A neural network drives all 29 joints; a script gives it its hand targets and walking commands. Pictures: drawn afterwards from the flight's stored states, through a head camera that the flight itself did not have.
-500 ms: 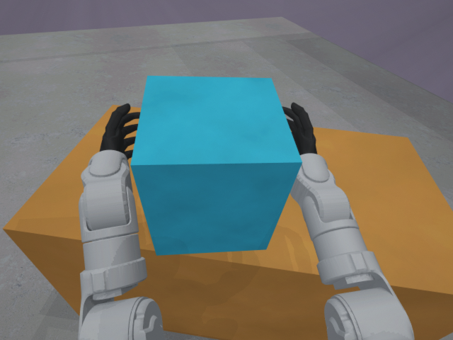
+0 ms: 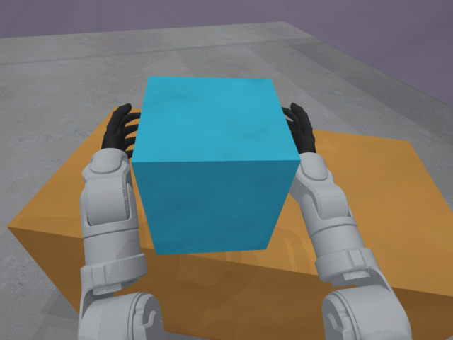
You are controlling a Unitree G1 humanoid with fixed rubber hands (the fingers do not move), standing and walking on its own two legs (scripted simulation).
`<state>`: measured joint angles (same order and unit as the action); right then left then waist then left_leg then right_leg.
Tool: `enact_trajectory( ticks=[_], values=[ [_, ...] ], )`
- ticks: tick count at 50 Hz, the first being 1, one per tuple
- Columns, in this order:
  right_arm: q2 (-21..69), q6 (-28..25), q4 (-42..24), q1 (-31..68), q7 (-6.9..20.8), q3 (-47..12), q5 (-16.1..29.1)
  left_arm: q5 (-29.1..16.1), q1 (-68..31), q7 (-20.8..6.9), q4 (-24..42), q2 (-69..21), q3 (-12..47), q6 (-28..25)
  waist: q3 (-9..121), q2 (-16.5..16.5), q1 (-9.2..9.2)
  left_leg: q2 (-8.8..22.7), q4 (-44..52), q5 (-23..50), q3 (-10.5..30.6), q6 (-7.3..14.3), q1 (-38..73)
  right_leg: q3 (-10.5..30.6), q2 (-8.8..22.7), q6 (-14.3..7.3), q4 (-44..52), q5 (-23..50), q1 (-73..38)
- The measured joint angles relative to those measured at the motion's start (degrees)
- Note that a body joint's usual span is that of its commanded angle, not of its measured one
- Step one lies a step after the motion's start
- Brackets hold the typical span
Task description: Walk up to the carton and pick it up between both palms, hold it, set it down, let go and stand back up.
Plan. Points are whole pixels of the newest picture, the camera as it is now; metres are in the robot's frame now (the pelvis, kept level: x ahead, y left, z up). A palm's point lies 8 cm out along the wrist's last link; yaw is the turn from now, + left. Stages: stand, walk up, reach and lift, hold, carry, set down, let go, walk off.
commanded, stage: hold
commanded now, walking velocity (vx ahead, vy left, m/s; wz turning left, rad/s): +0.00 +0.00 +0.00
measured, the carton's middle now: (211, 169) +0.38 +0.01 +0.14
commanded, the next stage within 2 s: set down in 0.88 s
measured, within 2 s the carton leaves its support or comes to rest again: neither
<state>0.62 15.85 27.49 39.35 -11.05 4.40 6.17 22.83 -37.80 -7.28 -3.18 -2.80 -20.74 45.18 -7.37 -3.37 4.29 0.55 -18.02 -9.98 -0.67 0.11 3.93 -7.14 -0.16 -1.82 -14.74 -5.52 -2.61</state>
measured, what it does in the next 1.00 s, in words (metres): stands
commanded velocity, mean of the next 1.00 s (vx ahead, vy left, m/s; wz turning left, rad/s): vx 0.00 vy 0.00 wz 0.00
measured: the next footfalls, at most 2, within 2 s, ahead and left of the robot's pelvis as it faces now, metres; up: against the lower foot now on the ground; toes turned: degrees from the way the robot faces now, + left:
none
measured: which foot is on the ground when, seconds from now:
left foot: down 0.00-1.00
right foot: down 0.00-1.00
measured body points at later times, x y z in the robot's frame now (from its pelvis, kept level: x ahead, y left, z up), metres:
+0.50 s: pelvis +0.01 +0.00 +0.00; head -0.03 +0.03 +0.45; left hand +0.38 +0.16 +0.20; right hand +0.38 -0.14 +0.19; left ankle +0.02 +0.12 -0.75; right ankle +0.05 -0.10 -0.75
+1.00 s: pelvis +0.01 +0.00 +0.00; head -0.03 +0.02 +0.45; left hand +0.38 +0.16 +0.20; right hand +0.38 -0.15 +0.20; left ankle +0.02 +0.12 -0.75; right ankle +0.05 -0.10 -0.75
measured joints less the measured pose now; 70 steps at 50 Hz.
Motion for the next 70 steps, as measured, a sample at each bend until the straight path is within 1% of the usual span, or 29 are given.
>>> enact_trajectory(
  ticks=[8, 12, 19, 21, 31, 37, 46, 50, 55, 61, 64, 67, 70],
  values=[
    [-0.2, -0.5, 0.2, 0.2, 0.0, -0.2, 0.1, -0.2, 0.0, 0.2, -0.3, 0.1, 0.1, -0.7, 0.5, 0.0, 0.33, 0.1, 0.0, -0.2, 0.1, 0.0, -0.1, -0.1, -0.1, 0.0, 0.2, -0.2, 0.0],
    [-0.3, -0.2, 0.7, 0.4, -0.2, -0.4, 0.2, 0.3, -0.3, -0.3, -0.6, -0.1, -0.6, -0.4, 0.0, 0.0, 0.52, 0.0, 0.4, -0.2, 0.1, 0.1, 0.6, -0.1, -0.1, 0.1, 0.3, -0.3, -0.6],
    [-1.0, -0.3, -3.2, -2.1, -1.1, -2.7, 2.1, -0.6, 2.5, -0.2, 3.5, -0.1, 1.1, -0.2, -0.6, 0.2, 1.25, 0.1, -0.3, -0.8, 0.1, 0.0, 0.8, -0.1, -0.2, 0.3, 0.8, -0.2, -1.4],
    [-0.9, -0.3, -3.4, -2.5, -1.2, -2.8, 2.1, -0.5, 2.9, -0.2, 3.8, -0.2, 1.2, -0.1, -0.6, 0.0, 1.35, 0.1, -0.4, -0.8, 0.1, 0.0, 1.0, -0.1, -0.1, 0.3, 0.7, -0.3, -1.5],
    [-0.6, -0.4, -2.4, -1.8, -0.4, -1.7, 1.1, -0.2, 1.8, 0.2, 2.9, -0.4, 0.9, 0.3, -0.9, 0.1, -0.09, 0.1, -0.1, -0.3, -0.5, 0.1, 0.3, 0.5, -0.2, 0.1, 0.4, 0.1, -0.4],
    [-0.3, -0.4, -2.0, -1.3, -0.1, -1.0, 0.7, -0.4, 1.5, 0.3, 2.6, -0.3, 0.8, 0.1, -0.5, 0.1, -0.09, 0.1, -0.1, -0.2, 0.0, -0.1, 0.0, 0.0, -0.1, 0.0, 0.2, -0.1, -0.1],
    [-0.6, 0.1, -2.4, -1.6, -0.5, -1.5, 0.9, -0.5, 1.6, 0.2, 2.1, -0.1, 1.0, 0.1, 0.0, 0.3, 0.71, 0.1, 0.1, -0.3, 0.2, 0.0, 0.4, -0.2, -0.1, 0.1, 0.1, -0.4, -0.5],
    [-1.1, -0.2, -3.4, -2.5, -0.6, -1.5, 0.9, -1.1, 2.2, 0.7, 1.2, -0.3, 1.7, -1.6, 1.4, 0.3, 0.75, 0.1, 0.1, -0.3, 0.3, 0.0, -0.3, -0.3, -0.1, 0.1, 0.3, -0.4, 0.1],
    [-0.1, -3.0, -0.5, -1.1, 0.6, 1.2, -1.8, -0.6, 0.3, 0.8, -2.9, -0.6, 0.6, -5.2, 2.1, 0.2, 0.32, -0.2, 0.9, 0.0, 0.2, 0.1, -0.4, -0.2, 0.1, 0.2, 0.0, -0.5, 0.7],
    [1.3, -10.2, 1.8, -1.7, 1.8, 3.8, -6.1, -0.2, 0.4, 0.7, -5.8, -1.0, 0.0, -12.4, 2.1, 0.2, -0.58, -0.3, 1.6, 0.1, 0.5, 0.1, -0.1, -0.4, 0.3, 0.3, 0.7, -0.6, 0.3],
    [2.1, -13.2, 3.6, -2.7, 2.1, 4.6, -7.8, 0.0, 1.3, 0.6, -7.0, -1.0, 0.2, -14.8, 1.5, 0.0, -0.69, -0.4, 1.9, -0.1, 0.8, 0.1, 0.5, -0.8, 0.3, 0.4, 1.0, -0.9, -0.5],
    [2.3, -15.4, 4.5, -4.3, 2.1, 4.8, -8.3, -0.5, 2.6, 0.9, -7.8, -1.2, 0.8, -16.1, 0.6, -0.2, -0.88, -0.4, 1.5, -0.5, 1.1, 0.1, 0.4, -1.1, 0.3, 0.4, 1.2, -1.1, -0.7],
    [1.9, -17.4, 3.8, -6.4, 1.9, 3.8, -7.3, -2.1, 4.9, 2.1, -7.6, -1.0, 2.7, -17.5, 0.1, 0.1, -0.95, -0.3, 0.4, -1.2, 1.3, 0.0, -0.6, -1.3, 0.2, 0.5, 1.3, -1.3, -0.4]
  ],
)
